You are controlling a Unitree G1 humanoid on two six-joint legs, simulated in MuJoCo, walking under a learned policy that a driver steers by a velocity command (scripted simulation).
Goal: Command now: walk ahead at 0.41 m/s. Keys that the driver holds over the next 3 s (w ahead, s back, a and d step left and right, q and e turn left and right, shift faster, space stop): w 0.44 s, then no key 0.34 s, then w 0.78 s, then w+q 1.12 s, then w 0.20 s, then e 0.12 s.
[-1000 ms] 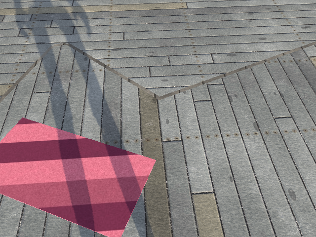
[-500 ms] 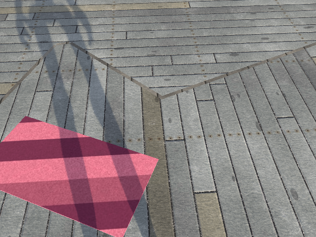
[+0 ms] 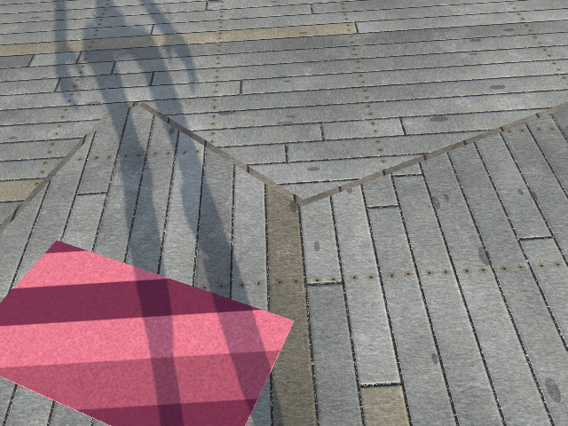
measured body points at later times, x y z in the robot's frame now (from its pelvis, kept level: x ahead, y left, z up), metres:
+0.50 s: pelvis +0.27 +0.06 +0.00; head +0.30 +0.06 +0.45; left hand +0.31 +0.33 -0.15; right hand +0.36 -0.20 -0.13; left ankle +0.33 +0.14 -0.74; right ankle +0.20 -0.09 -0.64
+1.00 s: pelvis +0.45 +0.03 +0.00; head +0.46 +0.03 +0.45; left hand +0.52 +0.31 -0.13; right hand +0.53 -0.24 -0.14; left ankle +0.43 +0.16 -0.69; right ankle +0.52 -0.07 -0.74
